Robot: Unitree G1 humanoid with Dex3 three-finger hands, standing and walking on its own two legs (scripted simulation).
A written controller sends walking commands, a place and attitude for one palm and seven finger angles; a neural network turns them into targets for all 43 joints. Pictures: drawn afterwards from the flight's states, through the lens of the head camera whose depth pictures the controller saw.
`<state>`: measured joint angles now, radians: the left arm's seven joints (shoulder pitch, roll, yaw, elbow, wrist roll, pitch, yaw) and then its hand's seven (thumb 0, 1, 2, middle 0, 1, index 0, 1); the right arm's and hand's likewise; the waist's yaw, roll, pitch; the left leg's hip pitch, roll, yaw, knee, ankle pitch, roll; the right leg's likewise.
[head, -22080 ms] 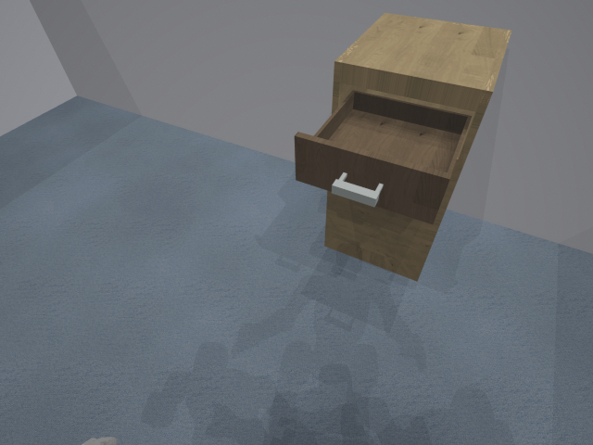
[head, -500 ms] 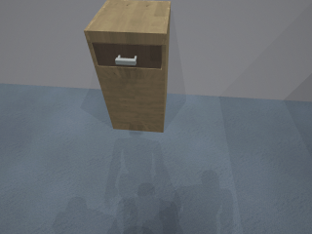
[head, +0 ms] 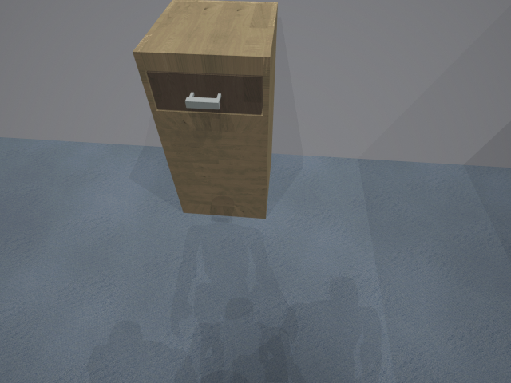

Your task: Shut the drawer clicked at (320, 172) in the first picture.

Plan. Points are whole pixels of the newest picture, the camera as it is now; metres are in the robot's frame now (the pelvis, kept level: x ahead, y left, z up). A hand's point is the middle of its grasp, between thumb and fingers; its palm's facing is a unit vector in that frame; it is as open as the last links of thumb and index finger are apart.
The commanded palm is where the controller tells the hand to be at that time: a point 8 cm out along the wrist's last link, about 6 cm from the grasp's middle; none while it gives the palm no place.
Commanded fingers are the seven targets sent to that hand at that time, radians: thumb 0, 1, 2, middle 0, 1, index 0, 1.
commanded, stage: look to check the result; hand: left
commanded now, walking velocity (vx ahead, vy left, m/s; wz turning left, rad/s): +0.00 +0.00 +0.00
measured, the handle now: (204, 99) +0.93 +0.21 -0.09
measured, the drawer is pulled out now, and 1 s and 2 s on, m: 0.00 0.00 0.00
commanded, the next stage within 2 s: stand and wait in 0.04 s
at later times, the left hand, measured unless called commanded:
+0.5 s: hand out of the picture +0.02 +0.18 -0.17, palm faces +0.02 -0.97 -0.22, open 7.3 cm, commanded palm none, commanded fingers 0.00 0.90 0.90 -0.20 -0.30 -0.20 -0.30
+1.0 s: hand out of the picture +0.03 +0.19 -0.17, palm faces +0.02 -0.97 -0.22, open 7.3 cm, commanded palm none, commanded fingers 0.00 0.90 0.90 -0.20 -0.30 -0.20 -0.30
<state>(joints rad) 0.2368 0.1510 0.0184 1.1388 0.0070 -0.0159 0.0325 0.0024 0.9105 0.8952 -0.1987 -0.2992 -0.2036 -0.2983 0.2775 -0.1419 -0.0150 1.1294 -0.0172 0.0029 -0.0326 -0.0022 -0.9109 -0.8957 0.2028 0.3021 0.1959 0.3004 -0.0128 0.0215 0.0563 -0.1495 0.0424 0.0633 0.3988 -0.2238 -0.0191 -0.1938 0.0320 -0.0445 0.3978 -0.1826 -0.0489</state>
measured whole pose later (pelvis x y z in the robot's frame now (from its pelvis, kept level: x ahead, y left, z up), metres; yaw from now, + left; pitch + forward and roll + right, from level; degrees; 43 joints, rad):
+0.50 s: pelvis +0.01 +0.00 +0.00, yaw +0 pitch -1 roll +0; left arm 0.23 0.16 0.02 1.15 0.01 -0.02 0.03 0.00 0.91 0.90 -0.20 -0.30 -0.20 -0.30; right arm 0.28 -0.15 -0.01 1.15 -0.02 0.00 -0.03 0.00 -0.91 -0.90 0.20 0.30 0.20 0.30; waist -0.01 0.02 0.06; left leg -0.13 0.04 0.07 0.38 -0.23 -0.02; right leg -0.17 0.03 -0.04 0.38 -0.19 -0.05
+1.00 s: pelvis +0.01 +0.00 +0.00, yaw -1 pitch -1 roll +0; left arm 0.23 0.17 0.02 1.15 0.01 -0.02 0.03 0.00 0.91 0.90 -0.20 -0.30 -0.20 -0.30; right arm 0.27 -0.16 -0.01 1.15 -0.02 0.00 -0.03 0.00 -0.91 -0.90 0.20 0.30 0.20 0.30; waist -0.01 0.02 0.05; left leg -0.11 0.04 0.07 0.37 -0.23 -0.02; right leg -0.16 0.03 -0.03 0.37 -0.19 -0.04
